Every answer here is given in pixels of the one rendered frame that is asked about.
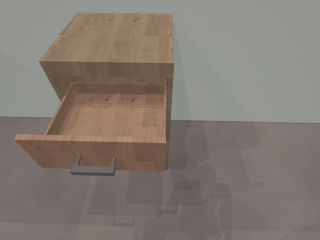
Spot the drawer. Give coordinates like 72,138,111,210
13,82,167,171

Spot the handle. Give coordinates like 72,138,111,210
70,156,116,176

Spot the cabinet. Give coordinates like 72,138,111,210
39,12,174,170

